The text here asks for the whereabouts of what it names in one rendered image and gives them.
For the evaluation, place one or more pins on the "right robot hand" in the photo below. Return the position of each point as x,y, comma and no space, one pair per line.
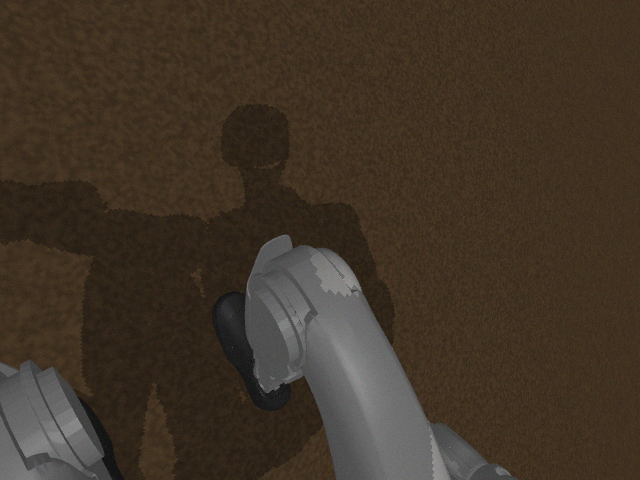
461,459

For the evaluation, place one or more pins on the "left robot foot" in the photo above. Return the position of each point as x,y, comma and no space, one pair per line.
108,459

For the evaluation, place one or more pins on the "right robot arm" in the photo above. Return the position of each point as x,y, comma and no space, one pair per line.
492,471

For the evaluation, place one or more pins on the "right robot foot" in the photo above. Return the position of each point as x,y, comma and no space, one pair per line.
228,316

